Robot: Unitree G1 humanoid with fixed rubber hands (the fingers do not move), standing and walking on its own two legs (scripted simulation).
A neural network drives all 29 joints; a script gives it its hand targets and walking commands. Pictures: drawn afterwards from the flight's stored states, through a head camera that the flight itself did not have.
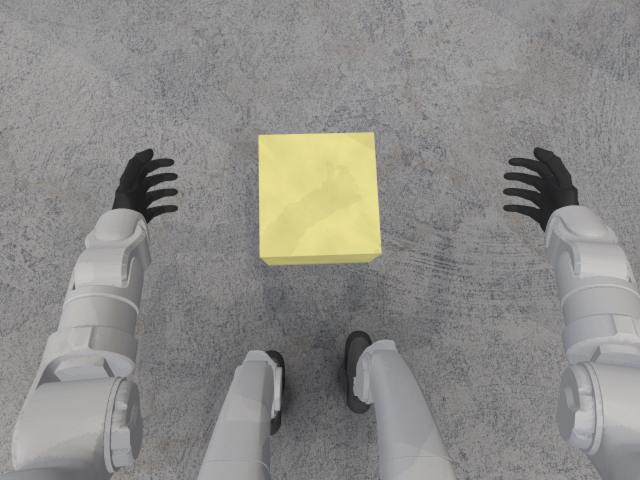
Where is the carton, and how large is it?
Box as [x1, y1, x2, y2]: [258, 132, 381, 265]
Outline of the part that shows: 373,132 258,135 259,242 260,257 269,265 364,262 370,261 381,252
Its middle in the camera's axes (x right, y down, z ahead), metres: -0.01 -0.09 +0.99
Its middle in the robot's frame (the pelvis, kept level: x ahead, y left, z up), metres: +0.56 +0.00 -0.59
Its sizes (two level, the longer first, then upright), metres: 0.295 0.278 0.191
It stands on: the floor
